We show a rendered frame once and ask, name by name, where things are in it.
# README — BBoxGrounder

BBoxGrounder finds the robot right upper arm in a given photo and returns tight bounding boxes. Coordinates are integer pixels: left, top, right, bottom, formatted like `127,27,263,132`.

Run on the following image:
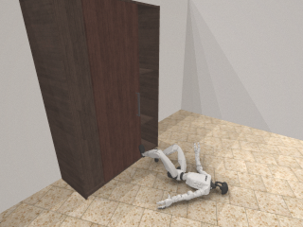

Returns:
196,166,211,179

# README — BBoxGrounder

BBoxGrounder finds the robot left upper arm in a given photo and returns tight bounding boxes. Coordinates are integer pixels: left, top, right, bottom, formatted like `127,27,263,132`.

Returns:
187,185,210,199

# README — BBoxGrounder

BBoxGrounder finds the left robot hand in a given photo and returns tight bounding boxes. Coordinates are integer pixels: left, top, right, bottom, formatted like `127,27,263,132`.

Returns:
157,194,173,209

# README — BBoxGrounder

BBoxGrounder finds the humanoid robot torso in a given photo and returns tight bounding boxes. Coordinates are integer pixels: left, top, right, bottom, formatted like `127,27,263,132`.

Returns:
173,169,212,190

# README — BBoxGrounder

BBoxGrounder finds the right robot hand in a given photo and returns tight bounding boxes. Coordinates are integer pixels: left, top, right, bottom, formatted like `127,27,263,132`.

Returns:
194,142,201,153

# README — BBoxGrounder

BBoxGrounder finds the robot right thigh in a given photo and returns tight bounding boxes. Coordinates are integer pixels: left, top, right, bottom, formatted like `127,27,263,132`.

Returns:
172,144,187,172

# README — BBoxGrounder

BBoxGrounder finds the robot left forearm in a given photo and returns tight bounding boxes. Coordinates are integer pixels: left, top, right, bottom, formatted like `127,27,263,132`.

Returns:
171,193,194,203

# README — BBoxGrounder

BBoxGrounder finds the handle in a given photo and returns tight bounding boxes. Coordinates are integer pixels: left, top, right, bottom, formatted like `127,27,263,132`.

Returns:
136,93,140,116
79,110,86,140

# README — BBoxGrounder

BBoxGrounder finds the wardrobe door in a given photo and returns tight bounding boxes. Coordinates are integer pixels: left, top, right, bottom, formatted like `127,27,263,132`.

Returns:
80,0,142,182
51,0,104,192

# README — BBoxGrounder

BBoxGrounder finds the robot right forearm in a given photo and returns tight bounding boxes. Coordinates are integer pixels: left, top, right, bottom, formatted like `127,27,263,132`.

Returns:
195,152,202,166

